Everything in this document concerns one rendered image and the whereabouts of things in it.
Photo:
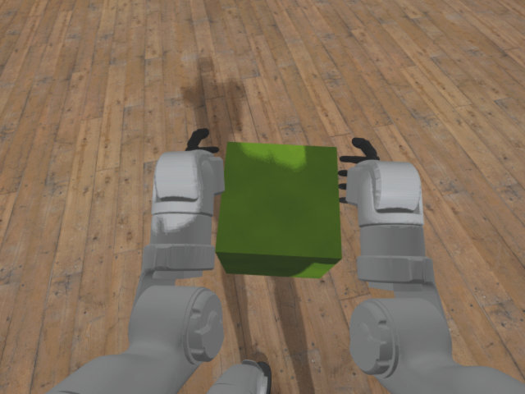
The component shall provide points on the robot left shin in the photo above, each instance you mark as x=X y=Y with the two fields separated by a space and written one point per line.
x=253 y=363

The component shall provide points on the robot left thigh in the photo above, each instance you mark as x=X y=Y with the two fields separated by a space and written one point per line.
x=240 y=379

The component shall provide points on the carton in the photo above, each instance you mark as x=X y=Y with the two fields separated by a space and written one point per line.
x=280 y=210

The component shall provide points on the robot right forearm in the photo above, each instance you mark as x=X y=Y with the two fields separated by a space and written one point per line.
x=388 y=196

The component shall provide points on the robot left upper arm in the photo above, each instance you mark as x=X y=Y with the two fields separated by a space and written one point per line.
x=173 y=330

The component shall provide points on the robot right upper arm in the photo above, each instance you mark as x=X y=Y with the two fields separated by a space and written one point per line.
x=405 y=344

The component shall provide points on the robot left hand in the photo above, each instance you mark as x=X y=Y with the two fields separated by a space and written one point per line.
x=195 y=139

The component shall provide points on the robot left forearm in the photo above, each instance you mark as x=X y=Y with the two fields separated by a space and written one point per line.
x=184 y=186

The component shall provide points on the robot right hand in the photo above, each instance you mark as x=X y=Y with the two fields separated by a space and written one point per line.
x=369 y=151

